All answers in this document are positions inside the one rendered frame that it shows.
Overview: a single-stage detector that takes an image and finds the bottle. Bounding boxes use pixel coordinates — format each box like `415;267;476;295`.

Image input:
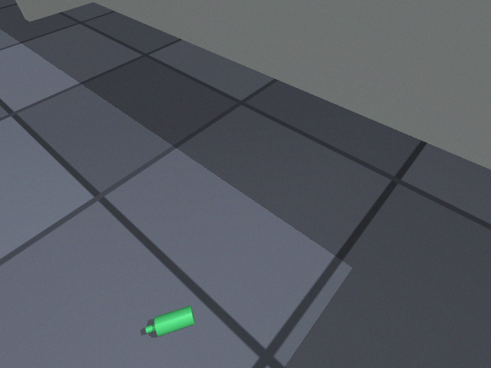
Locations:
146;305;195;337

